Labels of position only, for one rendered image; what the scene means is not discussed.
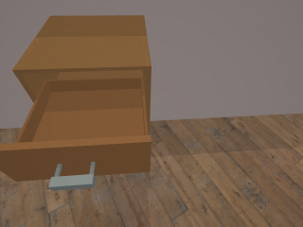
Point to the cabinet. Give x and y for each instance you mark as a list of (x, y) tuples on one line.
[(88, 47)]

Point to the handle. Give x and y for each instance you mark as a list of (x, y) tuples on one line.
[(59, 182)]

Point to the drawer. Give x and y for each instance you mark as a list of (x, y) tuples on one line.
[(74, 122)]

